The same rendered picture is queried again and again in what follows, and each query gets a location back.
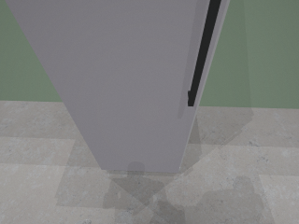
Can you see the fridge door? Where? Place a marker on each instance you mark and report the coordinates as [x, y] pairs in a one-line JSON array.
[[123, 69]]

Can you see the handle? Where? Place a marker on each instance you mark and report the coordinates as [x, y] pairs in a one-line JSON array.
[[211, 16]]

